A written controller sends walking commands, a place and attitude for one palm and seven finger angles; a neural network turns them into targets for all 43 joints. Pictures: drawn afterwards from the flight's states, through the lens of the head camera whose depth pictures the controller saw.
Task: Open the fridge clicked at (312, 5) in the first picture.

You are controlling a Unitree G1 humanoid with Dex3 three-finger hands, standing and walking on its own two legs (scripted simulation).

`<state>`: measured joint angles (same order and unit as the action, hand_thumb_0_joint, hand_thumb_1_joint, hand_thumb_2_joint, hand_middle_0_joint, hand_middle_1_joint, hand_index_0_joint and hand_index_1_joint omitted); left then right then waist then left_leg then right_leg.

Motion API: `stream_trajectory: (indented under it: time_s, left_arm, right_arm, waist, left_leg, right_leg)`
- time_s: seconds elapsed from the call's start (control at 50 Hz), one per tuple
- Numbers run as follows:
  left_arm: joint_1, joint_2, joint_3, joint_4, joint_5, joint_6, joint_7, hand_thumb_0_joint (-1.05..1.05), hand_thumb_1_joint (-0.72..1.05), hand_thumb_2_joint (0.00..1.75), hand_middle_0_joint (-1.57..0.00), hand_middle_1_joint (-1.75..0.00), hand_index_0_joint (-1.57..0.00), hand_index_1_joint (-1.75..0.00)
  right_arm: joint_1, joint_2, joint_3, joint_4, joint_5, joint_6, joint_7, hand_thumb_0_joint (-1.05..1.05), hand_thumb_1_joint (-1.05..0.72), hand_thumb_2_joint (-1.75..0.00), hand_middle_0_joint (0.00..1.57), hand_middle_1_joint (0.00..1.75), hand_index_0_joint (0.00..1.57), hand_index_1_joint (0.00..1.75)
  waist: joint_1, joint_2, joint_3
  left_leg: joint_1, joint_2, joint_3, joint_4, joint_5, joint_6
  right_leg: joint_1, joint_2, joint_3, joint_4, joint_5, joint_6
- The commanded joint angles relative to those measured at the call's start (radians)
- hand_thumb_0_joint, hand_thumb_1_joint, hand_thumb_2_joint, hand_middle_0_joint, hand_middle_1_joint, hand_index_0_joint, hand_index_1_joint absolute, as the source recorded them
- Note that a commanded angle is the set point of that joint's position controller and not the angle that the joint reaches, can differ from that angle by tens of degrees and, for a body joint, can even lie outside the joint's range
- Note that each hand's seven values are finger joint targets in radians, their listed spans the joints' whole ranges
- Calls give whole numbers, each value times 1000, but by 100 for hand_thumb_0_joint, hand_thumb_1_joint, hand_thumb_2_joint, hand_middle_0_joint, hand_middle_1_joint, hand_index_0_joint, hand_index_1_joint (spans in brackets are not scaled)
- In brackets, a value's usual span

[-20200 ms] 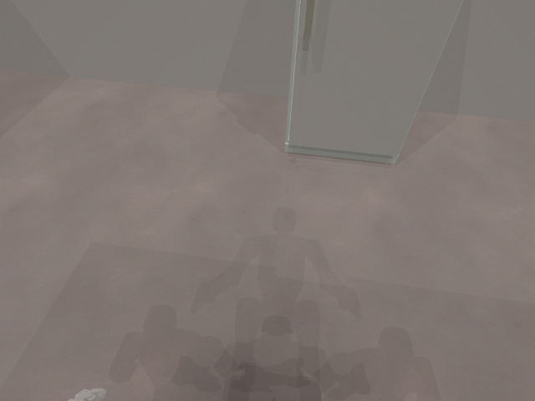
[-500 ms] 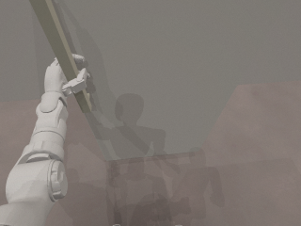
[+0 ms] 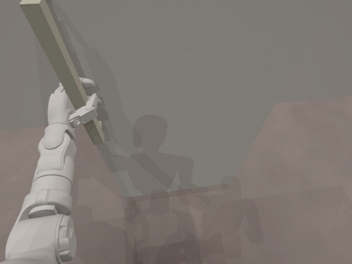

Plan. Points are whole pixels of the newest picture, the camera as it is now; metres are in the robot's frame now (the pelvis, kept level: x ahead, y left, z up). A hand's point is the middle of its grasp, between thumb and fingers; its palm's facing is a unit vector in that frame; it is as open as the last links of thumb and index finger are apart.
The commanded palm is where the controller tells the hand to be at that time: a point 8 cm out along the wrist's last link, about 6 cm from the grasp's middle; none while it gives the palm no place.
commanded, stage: move the hooked fingers beside the handle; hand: left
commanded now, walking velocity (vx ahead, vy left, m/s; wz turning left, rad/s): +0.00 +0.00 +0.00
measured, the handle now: (77, 84) +0.48 +0.21 +0.15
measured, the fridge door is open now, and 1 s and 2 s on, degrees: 0 0 0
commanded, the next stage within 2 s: none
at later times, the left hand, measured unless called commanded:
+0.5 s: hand (86, 115) +0.42 +0.19 +0.11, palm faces +0.09 -1.00 +0.02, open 9.5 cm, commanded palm +0.38 +0.26 +0.12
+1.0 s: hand (53, 124) +0.39 +0.25 +0.12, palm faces +0.12 -0.99 +0.01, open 14.0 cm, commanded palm +0.38 +0.30 +0.12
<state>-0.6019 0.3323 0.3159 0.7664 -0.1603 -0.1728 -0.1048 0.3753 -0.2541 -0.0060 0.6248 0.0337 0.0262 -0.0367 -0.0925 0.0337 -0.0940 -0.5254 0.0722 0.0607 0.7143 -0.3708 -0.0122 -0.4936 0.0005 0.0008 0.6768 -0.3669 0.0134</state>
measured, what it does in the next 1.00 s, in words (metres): stands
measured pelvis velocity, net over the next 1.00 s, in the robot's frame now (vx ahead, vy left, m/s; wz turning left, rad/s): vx -0.03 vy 0.00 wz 0.05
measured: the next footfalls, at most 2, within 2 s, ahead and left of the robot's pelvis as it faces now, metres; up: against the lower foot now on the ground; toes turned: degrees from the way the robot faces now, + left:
none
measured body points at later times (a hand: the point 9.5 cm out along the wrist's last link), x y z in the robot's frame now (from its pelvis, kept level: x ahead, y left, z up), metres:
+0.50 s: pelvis +0.03 +0.00 +0.01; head +0.06 +0.00 +0.46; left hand +0.41 +0.24 +0.12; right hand +0.15 -0.25 -0.10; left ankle -0.02 +0.12 -0.72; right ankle -0.02 -0.13 -0.71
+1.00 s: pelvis -0.03 +0.00 +0.00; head +0.02 +0.00 +0.45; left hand +0.38 +0.30 +0.12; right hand +0.05 -0.28 -0.11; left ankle -0.02 +0.12 -0.72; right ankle -0.02 -0.13 -0.72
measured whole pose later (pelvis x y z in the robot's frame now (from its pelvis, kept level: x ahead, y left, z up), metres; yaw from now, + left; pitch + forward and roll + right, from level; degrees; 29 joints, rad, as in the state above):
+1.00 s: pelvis -0.03 +0.00 +0.00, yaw +3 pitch +8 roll -1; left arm -0.66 0.46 0.35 0.92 -0.20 -0.18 -0.29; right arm 0.35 -0.29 0.01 0.67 0.04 0.03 -0.10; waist -0.06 0.02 -0.06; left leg -0.54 0.05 0.00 0.73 -0.33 -0.01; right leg -0.48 -0.01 -0.05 0.69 -0.35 0.01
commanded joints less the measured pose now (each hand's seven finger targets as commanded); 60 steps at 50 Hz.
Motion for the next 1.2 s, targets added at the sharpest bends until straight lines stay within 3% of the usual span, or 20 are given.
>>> stream_trajectory:
  time_s: [0.0, 0.06, 0.14, 0.2, 0.3, 0.34, 0.38, 0.44, 0.48, 0.56, 0.62, 0.66, 0.7, 0.76, 0.88, 0.9, 0.92, 1.0, 1.06, 1.18]
  left_arm:
    - [-213, 215, 75, -307, -35, -42, -20, 0, 90, 90, -45, -140, -45, -140]
    - [-198, 170, 36, -367, -37, -12, -25, 0, 90, 90, -45, -140, -45, -140]
    - [-133, 179, 58, -425, -42, 11, -18, 0, 68, 80, -43, -137, -43, -137]
    - [-113, 220, 93, -432, -36, 18, -17, 0, 51, 73, -41, -134, -41, -134]
    - [-134, 190, 62, -500, -30, 10, -16, 0, 23, 61, -38, -130, -38, -130]
    - [-119, 174, 50, -483, -29, 16, -18, 0, 12, 56, -37, -129, -37, -129]
    - [-133, 206, 70, -487, -27, 14, -19, 0, 0, 52, -35, -127, -35, -127]
    - [-126, 214, 84, -483, -30, 15, -27, 0, -16, 44, -34, -125, -34, -125]
    - [-126, 234, 103, -451, -36, 9, -29, 0, -28, 40, -32, -123, -32, -123]
    - [-151, 287, 156, -411, -41, 0, -43, 0, -50, 30, -30, -120, -30, -120]
    - [-138, 319, 183, -376, -44, -2, -58, 0, -50, 30, -30, -120, -30, -120]
    - [-194, 341, 183, -346, -37, -6, -67, 0, -50, 30, -30, -120, -30, -120]
    - [-187, 364, 202, -299, -42, -12, -76, 0, -50, 30, -30, -120, -30, -120]
    - [-253, 342, 150, -240, -33, -20, -110, 0, -50, 30, -30, -120, -30, -120]
    - [-469, 301, 49, -119, -65, -63, -189, 0, -50, 30, -30, -120, -30, -120]
    - [-519, 342, 64, -91, -60, -72, -194, 0, -50, 30, -30, -120, -30, -120]
    - [-573, 313, 26, -78, -58, -80, -199, 0, -50, 30, -30, -120, -30, -120]
    - [-627, 413, 90, 20, -46, -115, -190, 0, -50, 30, -30, -120, -30, -120]
    - [-645, 420, 90, 51, -29, -139, -179, 0, -50, 30, -30, -120, -30, -120]
    - [-678, 517, 138, 149, -1, -145, -164, 0, -50, 30, -30, -120, -30, -120]
  right_arm:
    - [6, -145, -54, -120, 1, -37, -9, 0, -90, -90, 20, 30, 20, 30]
    - [-5, -135, -52, -125, 3, -31, -8, 0, -90, -90, 20, 30, 20, 30]
    - [-12, -131, -51, -134, 0, -26, -6, 0, -90, -90, 20, 30, 20, 30]
    - [-24, -131, -48, -138, -2, -17, -11, 0, -90, -90, 20, 30, 20, 30]
    - [-51, -123, -48, -139, -2, -18, -16, 0, -90, -90, 20, 30, 20, 30]
    - [-57, -120, -41, -138, -5, -17, -17, 0, -90, -90, 20, 30, 20, 30]
    - [-55, -124, -44, -133, -8, -14, -22, 0, -90, -90, 20, 30, 20, 30]
    - [-68, -117, -40, -137, -8, -11, -23, 0, -90, -90, 20, 30, 20, 30]
    - [-69, -122, -38, -138, -10, -9, -27, 0, -90, -90, 20, 30, 20, 30]
    - [-81, -121, -34, -140, -10, -3, -35, 0, -90, -90, 20, 30, 20, 30]
    - [-79, -120, -31, -145, -10, 5, -39, 0, -90, -90, 20, 30, 20, 30]
    - [-77, -128, -33, -140, -7, 5, -42, 0, -90, -90, 20, 30, 20, 30]
    - [-71, -134, -32, -142, -6, 5, -44, 0, -90, -90, 20, 30, 20, 30]
    - [-57, -146, -36, -129, 0, -2, -49, 0, -90, -90, 20, 30, 20, 30]
    - [-14, -173, -37, -83, 10, -34, -64, 0, -90, -90, 20, 30, 20, 30]
    - [-13, -180, -37, -73, 13, -39, -69, 0, -90, -90, 20, 30, 20, 30]
    - [-14, -177, -34, -67, 12, -46, -70, 0, -90, -90, 20, 30, 20, 30]
    - [13, -191, -28, -46, 7, -63, -73, 0, -90, -90, 20, 30, 20, 30]
    - [19, -189, -25, -46, 3, -74, -68, 0, -90, -90, 20, 30, 20, 30]
    - [46, -204, -18, -56, 0, -82, -64, 0, -90, -90, 20, 30, 20, 30]
  waist:
    - [77, -7, -390]
    - [71, 28, -379]
    - [89, 24, -395]
    - [91, -3, -365]
    - [69, 2, -330]
    - [77, 23, -327]
    - [77, -3, -346]
    - [91, 26, -359]
    - [89, -31, -346]
    - [96, -13, -332]
    - [107, 4, -347]
    - [86, -4, -311]
    - [89, -14, -302]
    - [56, 18, -276]
    - [-19, -33, -233]
    - [-18, -11, -230]
    - [-30, 11, -233]
    - [-13, 29, -275]
    - [-8, 76, -294]
    - [-15, 31, -267]
  left_leg:
    - [234, -51, -20, -46, 566, 36]
    - [266, -48, -21, -47, 631, 32]
    - [293, -45, -22, -53, 719, 30]
    - [266, -48, -20, -65, 698, 34]
    - [289, -51, -23, -72, 657, 36]
    - [300, -52, -27, -72, 680, 33]
    - [305, -52, -27, -65, 697, 36]
    - [316, -53, -31, -68, 720, 32]
    - [285, -57, -26, -75, 656, 35]
    - [258, -65, -15, -79, 619, 36]
    - [243, -67, -10, -79, 609, 34]
    - [225, -66, -11, -82, 536, 35]
    - [199, -68, -10, -87, 487, 36]
    - [193, -68, -12, -79, 412, 37]
    - [178, -64, -45, -61, 250, 46]
    - [166, -63, -56, -62, 215, 44]
    - [173, -66, -61, -62, 184, 46]
    - [141, -64, -83, -56, 132, 42]
    - [154, -60, -93, -54, 123, 35]
    - [63, -53, -98, -53, 39, 38]
  right_leg:
    - [243, 35, -39, -33, 634, -25]
    - [239, 33, -42, -36, 659, -23]
    - [276, 29, -43, -38, 720, -23]
    - [304, 25, -40, -42, 744, -24]
    - [281, 25, -41, -58, 709, -21]
    - [278, 24, -44, -57, 706, -25]
    - [297, 22, -42, -53, 730, -24]
    - [303, 19, -40, -50, 739, -27]
    - [322, 19, -40, -56, 730, -25]
    - [332, 16, -30, -55, 747, -26]
    - [347, 13, -26, -47, 751, -26]
    - [308, 16, -24, -57, 689, -23]
    - [308, 15, -22, -60, 654, -22]
    - [236, 19, -21, -68, 562, -21]
    - [98, 21, -22, -93, 354, -18]
    - [71, 19, -21, -92, 302, -19]
    - [44, 19, -20, -97, 257, -19]
    - [21, 18, -20, -84, 163, -25]
    - [-12, 22, -28, -69, 134, -29]
    - [-34, 25, -28, -53, 62, -24]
